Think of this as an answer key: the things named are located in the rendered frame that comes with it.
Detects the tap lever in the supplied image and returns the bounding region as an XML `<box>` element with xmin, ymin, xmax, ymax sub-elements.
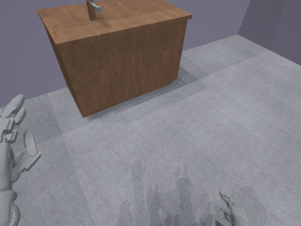
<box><xmin>89</xmin><ymin>2</ymin><xmax>102</xmax><ymax>13</ymax></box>

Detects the robot left forearm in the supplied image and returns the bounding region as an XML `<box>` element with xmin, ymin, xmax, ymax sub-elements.
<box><xmin>0</xmin><ymin>190</ymin><xmax>21</xmax><ymax>226</ymax></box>

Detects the counter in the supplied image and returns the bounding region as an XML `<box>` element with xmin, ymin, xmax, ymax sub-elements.
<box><xmin>37</xmin><ymin>0</ymin><xmax>193</xmax><ymax>118</ymax></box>

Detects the left robot hand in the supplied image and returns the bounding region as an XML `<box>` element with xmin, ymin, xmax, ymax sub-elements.
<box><xmin>0</xmin><ymin>94</ymin><xmax>41</xmax><ymax>191</ymax></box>

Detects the right robot hand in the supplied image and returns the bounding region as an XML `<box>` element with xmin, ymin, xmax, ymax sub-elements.
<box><xmin>215</xmin><ymin>190</ymin><xmax>251</xmax><ymax>226</ymax></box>

